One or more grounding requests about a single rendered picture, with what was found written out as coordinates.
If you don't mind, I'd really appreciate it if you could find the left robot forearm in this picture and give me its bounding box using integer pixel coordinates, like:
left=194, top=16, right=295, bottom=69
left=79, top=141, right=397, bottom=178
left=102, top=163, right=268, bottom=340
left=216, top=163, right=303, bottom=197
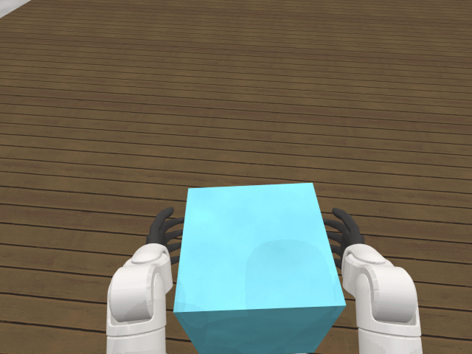
left=106, top=243, right=173, bottom=354

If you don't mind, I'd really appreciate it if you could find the right robot hand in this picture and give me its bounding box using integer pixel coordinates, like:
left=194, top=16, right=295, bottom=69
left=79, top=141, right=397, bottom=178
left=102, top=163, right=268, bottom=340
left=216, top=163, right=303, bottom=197
left=322, top=207, right=365, bottom=269

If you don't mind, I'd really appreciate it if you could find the right robot forearm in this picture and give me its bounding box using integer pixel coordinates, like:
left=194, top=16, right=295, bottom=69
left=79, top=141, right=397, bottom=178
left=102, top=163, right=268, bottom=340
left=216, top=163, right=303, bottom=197
left=341, top=244, right=423, bottom=354

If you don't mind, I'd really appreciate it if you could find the carton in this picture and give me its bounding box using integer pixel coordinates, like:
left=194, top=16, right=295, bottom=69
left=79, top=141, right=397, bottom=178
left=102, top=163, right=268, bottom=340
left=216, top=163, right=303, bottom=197
left=173, top=183, right=346, bottom=354

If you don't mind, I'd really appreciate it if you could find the left robot hand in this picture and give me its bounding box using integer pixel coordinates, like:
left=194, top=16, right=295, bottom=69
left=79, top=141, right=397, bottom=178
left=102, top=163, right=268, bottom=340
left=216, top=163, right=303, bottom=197
left=145, top=207, right=184, bottom=265

